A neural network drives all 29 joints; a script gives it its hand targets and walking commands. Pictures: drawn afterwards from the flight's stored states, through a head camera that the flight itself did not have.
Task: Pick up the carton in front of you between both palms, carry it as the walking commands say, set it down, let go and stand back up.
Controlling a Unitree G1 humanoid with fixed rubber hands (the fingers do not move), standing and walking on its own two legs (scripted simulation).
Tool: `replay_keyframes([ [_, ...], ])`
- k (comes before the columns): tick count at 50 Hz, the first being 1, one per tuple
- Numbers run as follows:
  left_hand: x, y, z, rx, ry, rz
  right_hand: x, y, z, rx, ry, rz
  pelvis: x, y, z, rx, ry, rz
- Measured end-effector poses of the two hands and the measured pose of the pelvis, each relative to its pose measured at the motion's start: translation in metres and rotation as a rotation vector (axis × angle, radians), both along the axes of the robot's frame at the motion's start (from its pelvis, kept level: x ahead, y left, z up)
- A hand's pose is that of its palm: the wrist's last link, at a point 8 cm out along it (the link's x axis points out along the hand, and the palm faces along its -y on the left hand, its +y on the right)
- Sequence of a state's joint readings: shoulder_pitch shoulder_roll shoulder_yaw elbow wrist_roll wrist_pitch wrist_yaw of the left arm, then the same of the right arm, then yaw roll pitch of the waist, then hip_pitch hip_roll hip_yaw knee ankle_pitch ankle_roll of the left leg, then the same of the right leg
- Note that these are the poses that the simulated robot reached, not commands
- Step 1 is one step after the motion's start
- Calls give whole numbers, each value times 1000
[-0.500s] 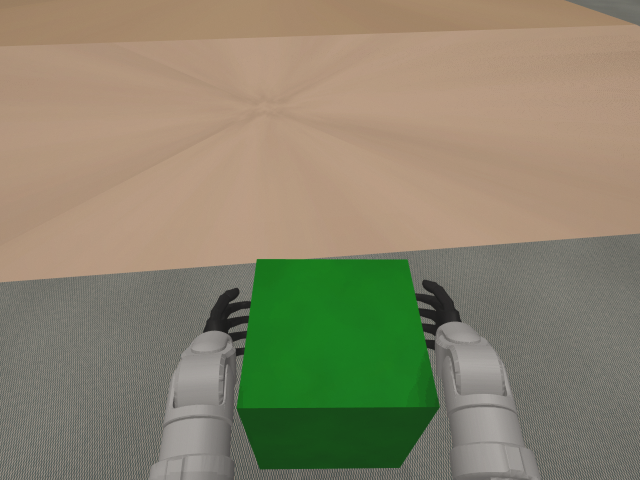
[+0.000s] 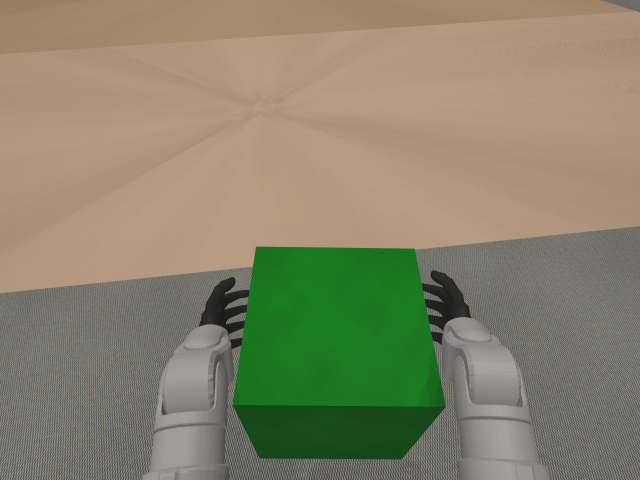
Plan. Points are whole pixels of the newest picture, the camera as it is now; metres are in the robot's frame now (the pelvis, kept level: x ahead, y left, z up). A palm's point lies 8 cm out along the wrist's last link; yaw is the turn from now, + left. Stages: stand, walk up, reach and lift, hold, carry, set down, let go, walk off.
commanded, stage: carry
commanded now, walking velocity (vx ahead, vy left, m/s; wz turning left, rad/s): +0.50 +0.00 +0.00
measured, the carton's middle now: (333, 359) +0.29 +0.00 -0.01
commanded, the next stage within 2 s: none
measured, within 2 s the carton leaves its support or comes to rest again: neither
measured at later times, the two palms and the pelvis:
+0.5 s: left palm (224, 219) +0.49 +0.17 +0.09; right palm (410, 216) +0.48 -0.13 +0.10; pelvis +0.22 +0.03 +0.01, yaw -2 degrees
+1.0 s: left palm (268, 136) +0.80 +0.13 +0.08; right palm (401, 131) +0.81 -0.17 +0.07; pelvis +0.55 -0.03 +0.01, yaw +1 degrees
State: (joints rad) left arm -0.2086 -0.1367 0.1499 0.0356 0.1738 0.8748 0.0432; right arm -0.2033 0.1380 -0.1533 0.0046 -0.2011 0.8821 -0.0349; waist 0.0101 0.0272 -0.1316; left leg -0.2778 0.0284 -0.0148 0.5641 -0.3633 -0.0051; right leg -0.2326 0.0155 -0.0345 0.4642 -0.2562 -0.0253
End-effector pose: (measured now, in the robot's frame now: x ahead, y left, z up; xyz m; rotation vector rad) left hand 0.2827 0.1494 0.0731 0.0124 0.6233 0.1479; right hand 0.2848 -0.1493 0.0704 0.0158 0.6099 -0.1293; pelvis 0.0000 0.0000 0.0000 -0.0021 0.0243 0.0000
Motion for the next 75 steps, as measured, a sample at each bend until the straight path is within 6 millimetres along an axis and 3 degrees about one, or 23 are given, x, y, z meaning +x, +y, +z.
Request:
replay_keyframes([
  [5,23,-7,12,-7,49,9,25,-6,14,17,49,-7,30,-3,10,28,49,15],
  [12,73,16,22,-40,43,43,79,16,25,39,43,-7,90,12,8,30,78,12],
  [16,109,32,10,-65,44,50,115,32,17,14,45,2,132,26,-7,31,65,-14],
  [20,147,32,9,-68,113,25,144,32,14,24,112,-36,167,34,0,14,66,-32],
  [24,197,25,17,-70,124,-6,183,24,23,32,122,-75,208,35,9,-3,70,-28],
  [31,290,7,18,-68,94,-8,278,7,25,40,92,-78,299,18,4,-10,66,-23],
  [37,377,-14,-5,-33,79,19,375,-14,-5,62,79,-43,392,-11,-22,-17,41,4],
  [41,415,-19,-17,-29,168,50,422,-19,-17,58,169,-11,434,-24,-10,0,50,25],
  [46,464,-20,-6,-21,184,75,480,-20,-10,54,184,22,492,-30,8,30,59,20],
  [55,595,-17,19,-27,63,29,596,-18,17,47,61,-16,620,-17,6,26,54,0],
  [62,718,1,-1,-75,35,-5,708,1,10,11,31,-57,734,9,-23,28,24,-31],
  [67,780,5,-6,-67,146,-31,762,6,3,22,142,-92,788,21,-4,4,40,-58],
  [75,881,5,17,-70,93,-37,863,5,29,15,89,-92,888,19,13,-27,54,-41],
])
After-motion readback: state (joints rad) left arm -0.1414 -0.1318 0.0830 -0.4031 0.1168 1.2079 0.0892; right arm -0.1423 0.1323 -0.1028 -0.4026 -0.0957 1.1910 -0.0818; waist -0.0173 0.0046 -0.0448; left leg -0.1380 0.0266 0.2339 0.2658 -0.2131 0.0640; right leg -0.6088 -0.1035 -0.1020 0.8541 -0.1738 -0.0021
